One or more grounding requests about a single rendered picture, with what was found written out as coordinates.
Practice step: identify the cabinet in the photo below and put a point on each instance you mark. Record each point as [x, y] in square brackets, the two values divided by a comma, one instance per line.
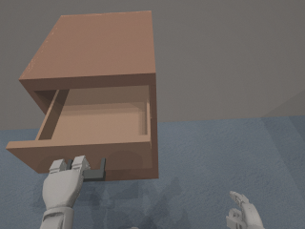
[98, 50]

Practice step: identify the handle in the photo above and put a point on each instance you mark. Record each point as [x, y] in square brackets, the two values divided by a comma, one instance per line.
[92, 175]

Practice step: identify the right robot hand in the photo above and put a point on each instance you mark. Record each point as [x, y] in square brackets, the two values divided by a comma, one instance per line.
[246, 217]

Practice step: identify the left robot hand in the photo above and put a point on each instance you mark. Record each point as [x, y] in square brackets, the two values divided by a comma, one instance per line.
[61, 188]

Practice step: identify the drawer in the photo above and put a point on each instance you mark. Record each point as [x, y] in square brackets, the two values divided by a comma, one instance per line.
[110, 122]

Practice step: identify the left robot forearm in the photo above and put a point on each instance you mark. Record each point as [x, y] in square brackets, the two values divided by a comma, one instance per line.
[60, 217]

